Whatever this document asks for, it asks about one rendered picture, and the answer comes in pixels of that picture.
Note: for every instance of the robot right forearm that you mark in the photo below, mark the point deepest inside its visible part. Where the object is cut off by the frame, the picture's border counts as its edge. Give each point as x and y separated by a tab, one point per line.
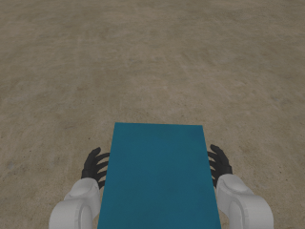
244	209

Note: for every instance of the right robot hand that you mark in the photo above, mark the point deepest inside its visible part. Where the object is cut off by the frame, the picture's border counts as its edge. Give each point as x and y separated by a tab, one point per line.
221	164

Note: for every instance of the carton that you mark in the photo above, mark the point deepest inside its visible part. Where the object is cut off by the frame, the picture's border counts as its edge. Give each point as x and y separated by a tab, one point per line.
158	177

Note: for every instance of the robot left forearm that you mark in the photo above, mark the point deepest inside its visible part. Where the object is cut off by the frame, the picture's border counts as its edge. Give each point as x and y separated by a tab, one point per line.
79	207

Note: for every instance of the left robot hand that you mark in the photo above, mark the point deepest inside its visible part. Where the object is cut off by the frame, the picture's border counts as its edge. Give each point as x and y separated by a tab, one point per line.
91	167

